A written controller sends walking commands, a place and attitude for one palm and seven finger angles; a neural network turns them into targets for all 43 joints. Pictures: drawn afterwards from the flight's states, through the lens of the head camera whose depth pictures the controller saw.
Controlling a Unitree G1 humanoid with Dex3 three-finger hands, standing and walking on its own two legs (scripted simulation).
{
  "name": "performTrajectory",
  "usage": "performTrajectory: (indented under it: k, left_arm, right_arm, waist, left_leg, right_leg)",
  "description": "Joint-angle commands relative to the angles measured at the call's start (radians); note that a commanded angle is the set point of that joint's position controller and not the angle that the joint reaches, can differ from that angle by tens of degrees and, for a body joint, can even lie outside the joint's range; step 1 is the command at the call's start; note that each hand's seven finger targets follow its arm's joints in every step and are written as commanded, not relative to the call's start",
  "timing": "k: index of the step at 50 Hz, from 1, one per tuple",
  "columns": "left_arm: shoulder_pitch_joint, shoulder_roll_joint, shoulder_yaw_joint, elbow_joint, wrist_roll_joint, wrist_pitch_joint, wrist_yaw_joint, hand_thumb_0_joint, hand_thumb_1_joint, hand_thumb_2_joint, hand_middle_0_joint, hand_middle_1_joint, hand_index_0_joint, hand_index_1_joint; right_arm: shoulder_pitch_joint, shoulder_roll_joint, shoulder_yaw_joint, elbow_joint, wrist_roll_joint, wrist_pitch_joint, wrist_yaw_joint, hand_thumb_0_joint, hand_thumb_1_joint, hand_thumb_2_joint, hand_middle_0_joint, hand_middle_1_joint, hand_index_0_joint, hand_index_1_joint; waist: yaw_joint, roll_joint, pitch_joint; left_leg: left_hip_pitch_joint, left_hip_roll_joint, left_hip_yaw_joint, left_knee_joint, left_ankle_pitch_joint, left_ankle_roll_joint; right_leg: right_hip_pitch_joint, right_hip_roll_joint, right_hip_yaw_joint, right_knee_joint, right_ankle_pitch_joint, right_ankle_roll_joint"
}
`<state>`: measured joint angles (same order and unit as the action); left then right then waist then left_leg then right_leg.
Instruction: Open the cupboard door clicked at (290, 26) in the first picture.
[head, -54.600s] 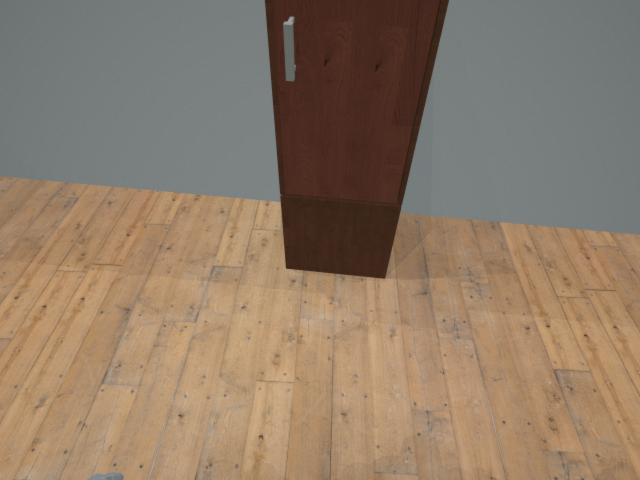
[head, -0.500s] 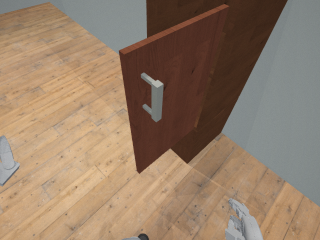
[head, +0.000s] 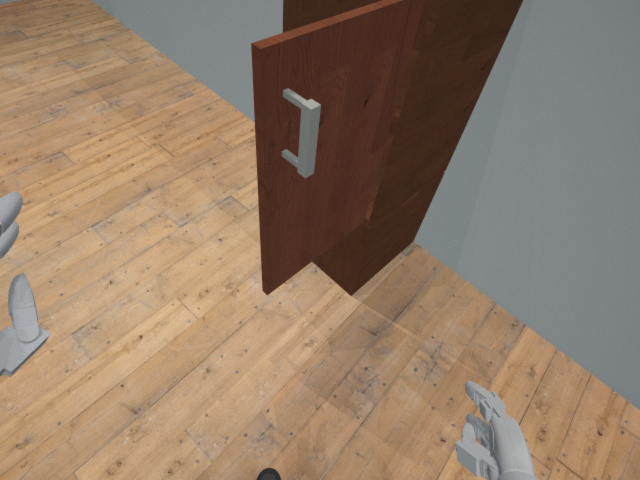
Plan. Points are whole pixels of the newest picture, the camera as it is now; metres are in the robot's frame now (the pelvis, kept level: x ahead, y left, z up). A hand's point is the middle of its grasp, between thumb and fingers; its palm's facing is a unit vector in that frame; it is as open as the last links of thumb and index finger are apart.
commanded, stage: stop stepping back and stand still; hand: left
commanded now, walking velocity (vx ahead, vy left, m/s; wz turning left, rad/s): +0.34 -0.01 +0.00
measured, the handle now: (298, 134) +0.56 +0.08 +0.11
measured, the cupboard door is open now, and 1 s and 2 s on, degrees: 90 90 90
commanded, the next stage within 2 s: let the arm hang, fingers relaxed in 0.74 s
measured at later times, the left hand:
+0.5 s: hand out of the picture +0.10 +0.26 +0.16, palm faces +0.47 -0.76 -0.46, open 7.4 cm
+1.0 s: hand out of the picture +0.08 +0.27 -0.07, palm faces +0.17 -0.90 -0.41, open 7.4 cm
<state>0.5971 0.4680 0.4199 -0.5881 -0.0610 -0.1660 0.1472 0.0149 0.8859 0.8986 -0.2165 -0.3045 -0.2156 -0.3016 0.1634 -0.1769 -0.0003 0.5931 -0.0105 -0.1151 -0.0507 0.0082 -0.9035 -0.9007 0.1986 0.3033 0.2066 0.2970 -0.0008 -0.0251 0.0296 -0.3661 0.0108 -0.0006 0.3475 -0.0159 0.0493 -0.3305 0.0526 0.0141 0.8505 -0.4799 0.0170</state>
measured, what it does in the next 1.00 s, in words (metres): steps on the spot: right foot, then left foot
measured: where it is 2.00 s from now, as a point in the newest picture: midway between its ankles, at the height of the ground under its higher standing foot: outside the picture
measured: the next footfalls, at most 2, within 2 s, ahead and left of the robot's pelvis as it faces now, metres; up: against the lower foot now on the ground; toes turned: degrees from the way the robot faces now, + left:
right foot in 0.10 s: -0.07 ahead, -0.12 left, +0.00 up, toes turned +0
left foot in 0.32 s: -0.03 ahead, +0.11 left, +0.00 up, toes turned +6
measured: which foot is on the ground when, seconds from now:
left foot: down 0.00-0.10, up 0.12-0.30, down 0.32-0.56, up 0.58-0.84, down 0.86-1.00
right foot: up 0.00-0.08, down 0.10-0.32, up 0.34-0.54, down 0.56-1.00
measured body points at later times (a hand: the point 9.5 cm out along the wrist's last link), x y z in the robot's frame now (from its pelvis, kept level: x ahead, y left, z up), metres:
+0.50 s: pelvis -0.09 -0.01 -0.01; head -0.11 +0.00 +0.44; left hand +0.07 +0.30 +0.19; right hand +0.05 -0.24 -0.09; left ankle -0.07 +0.11 -0.74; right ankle -0.09 -0.10 -0.72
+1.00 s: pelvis -0.09 +0.01 -0.02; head -0.09 -0.01 +0.43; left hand +0.07 +0.31 -0.04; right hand +0.09 -0.24 -0.13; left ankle -0.06 +0.12 -0.74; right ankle -0.08 -0.09 -0.74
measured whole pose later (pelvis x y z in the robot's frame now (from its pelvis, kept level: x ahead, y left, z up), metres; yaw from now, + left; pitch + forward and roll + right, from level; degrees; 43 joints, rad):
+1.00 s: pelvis -0.09 +0.01 -0.02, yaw +5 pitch +0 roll +0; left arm 0.25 0.30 0.10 0.40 0.04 0.01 0.02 0.00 0.90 0.90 -0.20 -0.30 -0.20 -0.30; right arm 0.13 -0.31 -0.02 0.80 -0.03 -0.03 0.00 0.01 -0.91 -0.90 0.20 0.30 0.20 0.30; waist 0.00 0.06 -0.01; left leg -0.37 -0.01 0.02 0.63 -0.26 0.01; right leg -0.32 -0.04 -0.10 0.65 -0.34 -0.01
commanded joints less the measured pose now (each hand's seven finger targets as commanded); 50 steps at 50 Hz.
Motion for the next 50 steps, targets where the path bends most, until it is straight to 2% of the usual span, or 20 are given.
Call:
performTrajectory:
  k: [1,3,5,6,7,13,16,18,21,25,27,28,29,34,41,42,43,46,49,50]
  left_arm:
    - [0.015,0.140,0.142,-0.205,-0.009,-0.044,0.036,0.000,0.900,0.900,-0.200,-0.300,-0.200,-0.300]
    - [0.035,0.149,0.140,-0.181,-0.005,-0.040,0.026,0.000,0.900,0.900,-0.200,-0.300,-0.200,-0.300]
    - [0.004,0.201,0.188,-0.194,-0.014,-0.053,0.029,0.000,0.900,0.900,-0.200,-0.300,-0.200,-0.300]
    - [-0.071,0.182,0.152,-0.191,-0.014,-0.048,0.025,0.000,0.900,0.900,-0.200,-0.300,-0.200,-0.300]
    - [-0.112,0.126,0.110,-0.096,-0.008,-0.040,0.018,0.000,0.900,0.900,-0.200,-0.300,-0.200,-0.300]
    - [-0.277,0.102,0.053,-0.008,0.044,-0.065,0.034,0.000,0.900,0.900,-0.200,-0.300,-0.200,-0.300]
    - [-0.249,0.124,0.088,-0.122,0.036,-0.090,0.040,0.000,0.900,0.900,-0.200,-0.300,-0.200,-0.300]
    - [-0.220,0.148,0.119,-0.120,0.040,-0.102,0.034,0.000,0.900,0.900,-0.200,-0.300,-0.200,-0.300]
    - [-0.106,0.126,0.121,-0.130,0.037,-0.101,0.031,0.000,0.900,0.900,-0.200,-0.300,-0.200,-0.300]
    - [-0.030,0.119,0.131,-0.067,0.037,-0.086,0.032,0.000,0.900,0.900,-0.200,-0.300,-0.200,-0.300]
    - [-0.043,0.122,0.129,-0.006,0.045,-0.084,0.028,0.000,0.900,0.900,-0.200,-0.300,-0.200,-0.300]
    - [-0.067,0.151,0.146,0.001,0.041,-0.080,0.024,0.000,0.900,0.900,-0.200,-0.300,-0.200,-0.300]
    - [-0.146,0.153,0.145,-0.020,0.030,-0.091,0.025,0.000,0.900,0.900,-0.200,-0.300,-0.200,-0.300]
    - [-0.185,0.105,0.096,0.021,0.042,-0.130,0.015,0.000,0.900,0.900,-0.200,-0.300,-0.200,-0.300]
    - [-0.130,0.104,0.102,-0.103,0.030,-0.126,0.035,0.000,0.900,0.900,-0.200,-0.300,-0.200,-0.300]
    - [-0.153,-0.061,-0.299,0.706,0.128,0.067,-0.119,0.000,0.900,0.900,-0.200,-0.300,-0.200,-0.300]
    - [-0.120,-0.119,-0.295,0.725,0.099,0.145,-0.137,0.000,0.900,0.900,-0.200,-0.300,-0.200,-0.300]
    - [-0.209,-0.130,-0.314,0.838,0.097,0.164,-0.145,0.000,0.900,0.900,-0.200,-0.300,-0.200,-0.300]
    - [-0.306,-0.054,-0.326,1.054,0.098,0.148,-0.145,0.000,0.900,0.900,-0.200,-0.300,-0.200,-0.300]
    - [-0.343,-0.051,-0.336,1.122,0.094,0.150,-0.141,0.000,0.900,0.900,-0.200,-0.300,-0.200,-0.300]
  right_arm:
    - [-0.055,-0.149,-0.043,-0.143,-0.001,-0.049,-0.022,0.000,-0.900,-0.900,0.200,0.300,0.200,0.300]
    - [-0.048,-0.133,-0.039,-0.137,-0.001,-0.038,-0.021,0.000,-0.900,-0.900,0.200,0.300,0.200,0.300]
    - [-0.055,-0.137,-0.032,-0.110,-0.017,-0.020,-0.017,0.000,-0.900,-0.900,0.200,0.300,0.200,0.300]
    - [-0.048,-0.146,-0.031,-0.093,-0.017,-0.022,-0.018,0.000,-0.900,-0.900,0.200,0.300,0.200,0.300]
    - [-0.014,-0.146,-0.045,-0.073,0.008,-0.026,-0.024,0.000,-0.900,-0.900,0.200,0.300,0.200,0.300]
    - [-0.035,-0.150,-0.030,-0.067,0.000,-0.058,-0.068,0.000,-0.900,-0.900,0.200,0.300,0.200,0.300]
    - [-0.013,-0.186,-0.040,-0.113,0.007,-0.073,-0.067,0.000,-0.900,-0.900,0.200,0.300,0.200,0.300]
    - [-0.001,-0.150,-0.033,-0.078,-0.013,-0.085,-0.052,0.000,-0.900,-0.900,0.200,0.300,0.200,0.300]
    - [-0.016,-0.151,-0.040,-0.073,-0.003,-0.102,-0.030,0.000,-0.900,-0.900,0.200,0.300,0.200,0.300]
    - [-0.032,-0.155,-0.036,-0.096,-0.001,-0.074,-0.029,0.000,-0.900,-0.900,0.200,0.300,0.200,0.300]
    - [-0.030,-0.144,-0.043,-0.102,-0.003,-0.049,-0.033,0.000,-0.900,-0.900,0.200,0.300,0.200,0.300]
    - [-0.034,-0.136,-0.049,-0.113,-0.001,-0.037,-0.031,0.000,-0.900,-0.900,0.200,0.300,0.200,0.300]
    - [-0.035,-0.147,-0.055,-0.110,0.002,-0.048,-0.028,0.000,-0.900,-0.900,0.200,0.300,0.200,0.300]
    - [-0.029,-0.135,-0.035,-0.072,0.004,-0.055,-0.031,0.000,-0.900,-0.900,0.200,0.300,0.200,0.300]
    - [-0.029,-0.149,-0.047,-0.106,0.001,-0.072,-0.039,0.000,-0.900,-0.900,0.200,0.300,0.200,0.300]
    - [-0.016,-0.359,-0.092,0.136,-0.012,-0.075,0.072,0.000,-0.900,-0.900,0.200,0.300,0.200,0.300]
    - [0.014,-0.292,-0.084,0.093,0.001,0.006,0.064,0.000,-0.900,-0.900,0.200,0.300,0.200,0.300]
    - [-0.018,-0.239,-0.043,0.069,-0.021,0.049,0.048,0.000,-0.900,-0.900,0.200,0.300,0.200,0.300]
    - [-0.017,-0.227,-0.041,0.131,-0.011,0.069,0.045,0.000,-0.900,-0.900,0.200,0.300,0.200,0.300]
    - [-0.001,-0.212,-0.040,0.156,-0.013,0.084,0.047,0.000,-0.900,-0.900,0.200,0.300,0.200,0.300]
  waist:
    - [0.001,0.323,-0.157]
    - [0.003,0.206,-0.146]
    - [0.005,-0.090,-0.134]
    - [0.004,-0.113,-0.117]
    - [-0.020,-0.181,-0.079]
    - [-0.010,-0.017,0.027]
    - [-0.008,0.227,-0.046]
    - [-0.033,0.279,-0.034]
    - [-0.010,0.198,-0.053]
    - [-0.001,0.270,-0.039]
    - [0.007,0.042,-0.016]
    - [0.007,-0.178,-0.016]
    - [0.008,-0.227,-0.018]
    - [-0.014,-0.063,-0.017]
    - [0.012,0.047,-0.060]
    - [-0.054,0.149,-0.021]
    - [-0.006,0.171,-0.070]
    - [0.022,0.032,-0.105]
    - [0.006,-0.234,-0.134]
    - [-0.011,-0.203,-0.121]
  left_leg:
    - [-0.053,0.121,-0.127,-0.287,-0.582,-0.014]
    - [-0.016,0.007,-0.012,-0.099,-0.496,-0.080]
    - [0.149,-0.045,-0.023,0.472,-0.270,-0.081]
    - [0.019,-0.026,-0.041,0.619,-0.270,-0.084]
    - [-0.075,-0.012,-0.057,0.667,-0.286,-0.084]
    - [0.122,0.011,0.082,0.153,-0.348,-0.016]
    - [0.272,0.203,-0.241,0.003,-0.219,0.081]
    - [0.189,0.315,-0.470,-0.162,-0.350,0.150]
    - [0.138,0.263,-0.279,-0.101,-0.270,0.134]
    - [-0.116,0.175,-0.085,-0.098,-0.590,0.050]
    - [-0.247,0.082,-0.011,0.183,-0.585,0.003]
    - [-0.292,-0.003,0.050,0.490,-0.501,-0.027]
    - [-0.302,-0.011,0.005,0.703,-0.461,-0.039]
    - [-0.128,0.042,0.020,0.603,-0.277,-0.053]
    - [0.185,0.044,0.013,0.056,-0.151,-0.021]
    - [0.095,0.147,-0.124,0.217,0.138,0.023]
    - [0.025,0.186,-0.157,0.157,0.164,0.058]
    - [-0.120,0.195,-0.248,0.088,0.069,0.092]
    - [0.022,0.052,-0.062,0.214,0.019,-0.014]
    - [0.071,0.032,-0.034,0.222,-0.002,-0.030]
  right_leg:
    - [0.302,0.054,-0.141,-0.297,-0.049,-0.031]
    - [0.321,-0.001,-0.104,-0.600,0.018,-0.059]
    - [-0.096,-0.353,0.256,-0.769,0.006,-0.182]
    - [-0.086,-0.404,0.278,-0.744,-0.046,-0.224]
    - [-0.060,-0.360,0.259,-0.711,-0.094,-0.191]
    - [-0.036,-0.245,0.112,-0.557,-0.103,-0.136]
    - [-0.091,-0.062,-0.029,-0.196,0.134,-0.038]
    - [-0.140,-0.044,-0.042,0.061,-0.066,-0.015]
    - [-0.055,-0.071,-0.050,-0.035,0.022,-0.012]
    - [0.254,-0.032,-0.157,-0.279,0.084,-0.024]
    - [0.324,-0.113,0.035,-0.477,-0.002,-0.082]
    - [0.244,-0.320,0.400,-0.654,-0.173,-0.172]
    - [0.179,-0.428,0.544,-0.710,-0.146,-0.205]
    - [0.092,-0.324,0.157,-0.618,0.263,-0.155]
    - [0.112,-0.215,0.073,-0.495,0.252,-0.063]
    - [-0.058,-0.214,-0.065,-0.251,0.393,-0.043]
    - [0.017,-0.144,-0.038,-0.208,0.262,-0.020]
    - [0.141,-0.102,-0.045,-0.184,0.149,-0.020]
    - [0.159,-0.232,0.044,-0.395,0.461,-0.079]
    - [0.124,-0.264,0.045,-0.407,0.500,-0.107]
